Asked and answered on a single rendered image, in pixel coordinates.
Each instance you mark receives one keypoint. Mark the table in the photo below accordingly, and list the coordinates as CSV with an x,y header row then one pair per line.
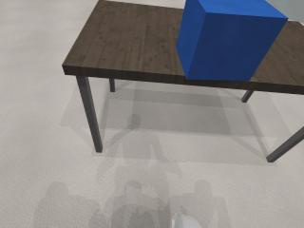
x,y
137,42

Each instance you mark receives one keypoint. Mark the right robot thigh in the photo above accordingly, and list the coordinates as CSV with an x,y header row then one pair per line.
x,y
183,221

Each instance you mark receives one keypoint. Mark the carton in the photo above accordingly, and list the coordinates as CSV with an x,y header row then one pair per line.
x,y
226,40

